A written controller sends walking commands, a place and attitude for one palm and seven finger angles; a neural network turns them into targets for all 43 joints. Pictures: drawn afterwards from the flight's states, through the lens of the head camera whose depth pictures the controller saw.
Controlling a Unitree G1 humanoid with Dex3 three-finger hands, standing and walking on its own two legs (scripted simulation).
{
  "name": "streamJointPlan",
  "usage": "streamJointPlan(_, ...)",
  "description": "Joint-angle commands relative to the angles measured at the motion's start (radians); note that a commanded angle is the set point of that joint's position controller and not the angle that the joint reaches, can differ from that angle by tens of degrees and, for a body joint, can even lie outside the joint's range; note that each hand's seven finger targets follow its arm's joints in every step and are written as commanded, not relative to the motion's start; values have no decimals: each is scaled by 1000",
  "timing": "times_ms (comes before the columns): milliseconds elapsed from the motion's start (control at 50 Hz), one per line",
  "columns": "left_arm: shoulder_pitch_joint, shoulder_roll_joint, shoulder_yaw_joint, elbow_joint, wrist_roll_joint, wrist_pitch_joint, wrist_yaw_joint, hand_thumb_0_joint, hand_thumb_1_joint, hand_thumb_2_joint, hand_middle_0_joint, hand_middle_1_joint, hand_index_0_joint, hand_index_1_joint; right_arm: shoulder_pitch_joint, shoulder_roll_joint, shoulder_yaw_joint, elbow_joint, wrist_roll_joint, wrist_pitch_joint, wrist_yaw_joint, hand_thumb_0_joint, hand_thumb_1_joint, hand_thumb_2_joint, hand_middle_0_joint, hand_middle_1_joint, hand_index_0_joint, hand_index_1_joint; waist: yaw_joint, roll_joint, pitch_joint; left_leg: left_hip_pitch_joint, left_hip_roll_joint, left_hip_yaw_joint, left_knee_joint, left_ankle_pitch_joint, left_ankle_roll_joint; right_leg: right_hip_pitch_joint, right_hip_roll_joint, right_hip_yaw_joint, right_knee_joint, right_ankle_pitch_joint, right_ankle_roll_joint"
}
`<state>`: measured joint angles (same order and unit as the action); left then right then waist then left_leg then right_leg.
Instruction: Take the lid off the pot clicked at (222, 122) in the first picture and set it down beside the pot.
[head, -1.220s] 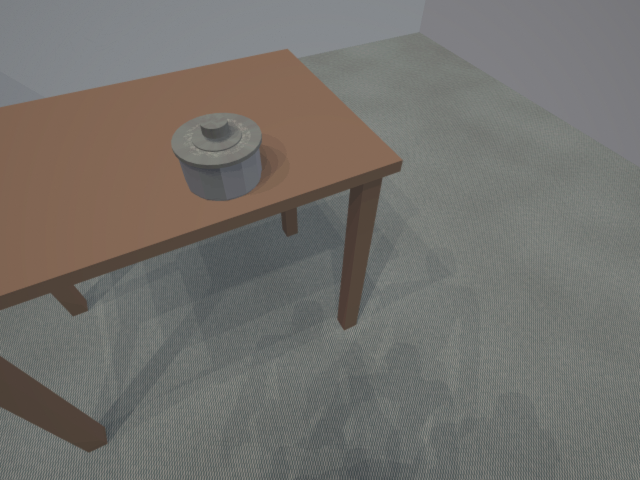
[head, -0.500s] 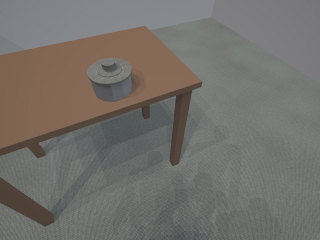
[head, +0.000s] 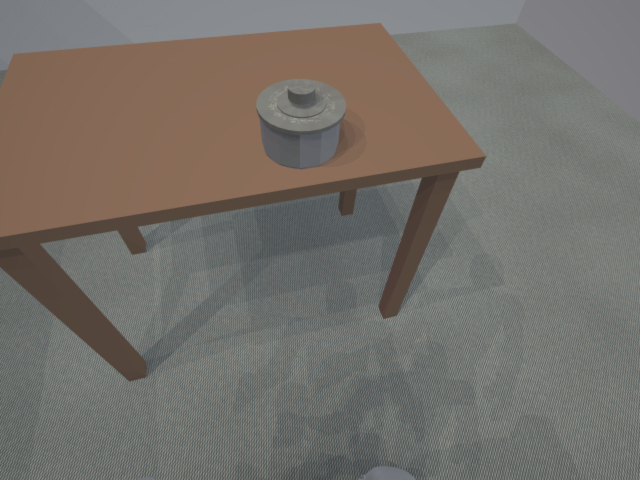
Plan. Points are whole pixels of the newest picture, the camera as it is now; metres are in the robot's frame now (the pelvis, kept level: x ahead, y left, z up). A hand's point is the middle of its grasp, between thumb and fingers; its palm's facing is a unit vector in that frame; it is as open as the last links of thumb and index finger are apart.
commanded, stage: turn to face it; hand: left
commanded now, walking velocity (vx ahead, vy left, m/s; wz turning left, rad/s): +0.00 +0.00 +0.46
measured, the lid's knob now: (301, 91) +0.70 +0.05 +0.09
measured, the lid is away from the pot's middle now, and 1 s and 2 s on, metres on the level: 0.00 0.00 0.00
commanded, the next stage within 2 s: take the last steps up to it in 0.36 s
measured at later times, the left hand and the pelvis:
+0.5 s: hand out of the picture +0.01 +0.13 -0.14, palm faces +0.24 -0.92 -0.30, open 7.4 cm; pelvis +0.02 -0.07 +0.01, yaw +13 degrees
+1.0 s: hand out of the picture +0.14 +0.11 -0.17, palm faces +0.19 -0.96 -0.20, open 7.4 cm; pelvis +0.13 -0.09 +0.00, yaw +11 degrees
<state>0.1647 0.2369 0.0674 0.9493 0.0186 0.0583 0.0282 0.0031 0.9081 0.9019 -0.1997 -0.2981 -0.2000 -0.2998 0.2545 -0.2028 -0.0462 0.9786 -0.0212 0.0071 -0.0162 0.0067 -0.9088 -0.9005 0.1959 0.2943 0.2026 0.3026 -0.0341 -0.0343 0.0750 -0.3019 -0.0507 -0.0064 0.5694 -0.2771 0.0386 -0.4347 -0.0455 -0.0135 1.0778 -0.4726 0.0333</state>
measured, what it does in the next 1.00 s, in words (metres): walks ahead: right foot, then left foot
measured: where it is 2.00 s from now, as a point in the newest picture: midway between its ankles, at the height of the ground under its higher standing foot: (363, 473)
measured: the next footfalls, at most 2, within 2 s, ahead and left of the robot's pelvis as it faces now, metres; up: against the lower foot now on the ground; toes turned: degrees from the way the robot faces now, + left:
right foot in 0.26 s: +0.06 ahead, -0.15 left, +0.00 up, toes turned +9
left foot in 0.66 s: +0.01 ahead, +0.06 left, +0.00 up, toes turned +16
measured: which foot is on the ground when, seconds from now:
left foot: down 0.00-0.24, up 0.26-0.64, down 0.66-1.00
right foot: up 0.00-0.24, down 0.26-0.66, up 0.68-1.00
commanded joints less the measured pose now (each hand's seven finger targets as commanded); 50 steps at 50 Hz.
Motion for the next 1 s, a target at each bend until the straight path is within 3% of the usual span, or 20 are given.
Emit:
streamJointPlan(0, 0, 78, 19, -98, -5, -26, -11, 0, 900, 900, -200, -300, -200, -300, 2, -193, -36, -76, 2, -6, -8, 0, -900, -900, 200, 300, 200, 300, 19, 164, -84, 96, 238, -330, -284, 199, 137, -77, -17, 42, -14, 81, 22)
streamJointPlan(100, -45, 72, 10, -146, -10, -27, -10, 0, 900, 900, -200, -300, -200, -300, 15, -225, -52, -92, -5, 9, -2, 0, -900, -900, 200, 300, 200, 300, -8, 185, -98, 122, 231, -375, -250, 244, 144, -14, 23, 24, -235, 26, 23)
streamJointPlan(180, 63, 86, 13, -131, -15, -42, -5, 0, 900, 900, -200, -300, -200, -300, -30, -222, -59, -114, 0, 17, 0, 0, -900, -900, 200, 300, 200, 300, 40, 168, -148, 53, 180, -337, -116, 333, 88, 220, 59, 7, -547, 171, 14)
streamJointPlan(200, 96, 122, 20, -125, -11, -49, 0, 0, 900, 900, -200, -300, -200, -300, -40, -191, -53, -121, 9, 17, 2, 0, -900, -900, 200, 300, 200, 300, 60, 89, -134, -53, 131, -297, -45, 210, 44, 331, 12, 50, -677, 255, 8)
streamJointPlan(220, 126, 209, 39, -126, 6, -56, 9, 0, 900, 900, -200, -300, -200, -300, -35, -124, -45, -139, 18, 17, 6, 0, -900, -900, 200, 300, 200, 300, 66, -168, -123, -250, 8, -149, 155, -62, -25, 433, -221, 332, -779, 251, -64)
streamJointPlan(240, 138, 255, 41, -138, 6, -53, 6, 0, 900, 900, -200, -300, -200, -300, -57, -128, -46, -159, 5, 18, 6, 0, -900, -900, 200, 300, 200, 300, 83, -225, -81, -303, -31, -69, 373, -316, -55, 341, -394, 471, -815, 332, -178)
streamJointPlan(260, 130, 218, 41, -141, 2, -56, 14, 0, 900, 900, -200, -300, -200, -300, -75, -146, -53, -156, -1, 31, 5, 0, -900, -900, 200, 300, 200, 300, 76, -192, -73, -302, 9, -117, 518, -314, -43, 272, -381, 467, -813, 342, -215)
streamJointPlan(320, 38, 138, 18, -154, 0, -67, 10, 0, 900, 900, -200, -300, -200, -300, -39, -135, -46, -102, -2, 34, 22, 0, -900, -900, 200, 300, 200, 300, 14, -118, -44, -273, 45, -64, 640, -155, -65, 263, -230, 234, -745, 481, -203)
streamJointPlan(440, 184, 148, 19, -94, 8, -70, 9, 0, 900, 900, -200, -300, -200, -300, -159, -103, -24, -102, 10, 34, 20, 0, -900, -900, 200, 300, 200, 300, 79, -123, -66, -221, 43, 3, 414, -173, -83, 390, -232, 169, -716, 708, -226)
streamJointPlan(540, 237, 127, 2, -19, 12, -78, -3, 0, 900, 900, -200, -300, -200, -300, -139, -57, -5, -61, 8, -5, 20, 0, -900, -900, 200, 300, 200, 300, 80, -163, -78, -46, 36, 67, 104, -141, -38, 362, -190, 175, -781, 394, -214)
streamJointPlan(580, 224, 114, -3, 7, 2, -76, -8, 0, 900, 900, -200, -300, -200, -300, -76, -49, -2, -21, 5, -21, 14, 0, -900, -900, 200, 300, 200, 300, 44, -153, -52, 149, 27, 106, -93, -18, -27, 225, -144, 142, -758, 226, -179)
streamJointPlan(600, 216, 91, -7, 15, -1, -75, -12, 0, 900, 900, -200, -300, -200, -300, -33, -61, -1, 4, 5, -33, 8, 0, -900, -900, 200, 300, 200, 300, 20, -98, -41, 256, 49, 81, -191, -2, -21, 146, -109, 119, -700, 168, -153)
streamJointPlan(620, 227, 45, -15, 15, -2, -77, -18, 0, 900, 900, -200, -300, -200, -300, 35, -122, -15, 30, 2, -45, 2, 0, -900, -900, 200, 300, 200, 300, -11, 63, -58, 416, 190, -95, -261, -48, 28, -7, -57, 72, -531, 126, -117)
streamJointPlan(640, 220, 15, -22, -9, 3, -81, -30, 0, 900, 900, -200, -300, -200, -300, 125, -224, -39, 44, -9, -41, -3, 0, -900, -900, 200, 300, 200, 300, -49, 293, -59, 482, 422, -387, -320, -68, 130, -191, 21, -56, -301, -46, -69)
streamJointPlan(660, 144, 45, -17, -56, 13, -79, -33, 0, 900, 900, -200, -300, -200, -300, 157, -262, -49, 31, -7, -27, -8, 0, -900, -900, 200, 300, 200, 300, -72, 187, 24, 387, 518, -487, -352, -57, 208, -275, 6, -27, -167, -123, -64)
streamJointPlan(700, 105, 66, 3, -36, 14, -70, -39, 0, 900, 900, -200, -300, -200, -300, 124, -166, -24, 41, -12, -42, -20, 0, -900, -900, 200, 300, 200, 300, -36, 221, 76, 294, 433, -345, -367, 71, 170, -303, -37, 55, -1, 5, -52)
streamJointPlan(780, 143, 37, 8, -2, 4, -60, -62, 0, 900, 900, -200, -300, -200, -300, 65, -123, -18, 20, -4, -74, -30, 0, -900, -900, 200, 300, 200, 300, 25, 157, 19, 266, 346, -93, -338, 385, 124, -248, -55, 36, 27, 151, -29)
streamJointPlan(920, 70, 23, 4, -31, -1, -56, -80, 0, 900, 900, -200, -300, -200, -300, 70, -194, -42, 47, -14, -68, -24, 0, -900, -900, 200, 300, 200, 300, 21, 204, 31, 143, 333, 17, -280, 281, 65, 22, -39, -89, -402, 245, -42)
streamJointPlan(960, 212, 74, 20, 13, 1, -66, -76, 0, 900, 900, -200, -300, -200, -300, 67, -189, -46, 55, -12, -59, -20, 0, -900, -900, 200, 300, 200, 300, 89, 92, -39, 62, 272, 63, -69, 257, 21, 281, 12, -113, -536, 302, -57)
streamJointPlan(980, 346, 139, 36, 54, 7, -77, -66, 0, 900, 900, -200, -300, -200, -300, 87, -159, -37, 59, -4, -58, -12, 0, -900, -900, 200, 300, 200, 300, 147, -53, -128, -68, 196, 125, 163, 136, -13, 503, -32, -35, -566, 275, -89)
